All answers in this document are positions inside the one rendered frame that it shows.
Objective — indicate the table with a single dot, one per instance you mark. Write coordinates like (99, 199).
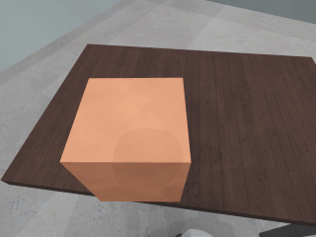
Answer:
(251, 123)

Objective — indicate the carton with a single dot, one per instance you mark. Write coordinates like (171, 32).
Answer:
(130, 140)

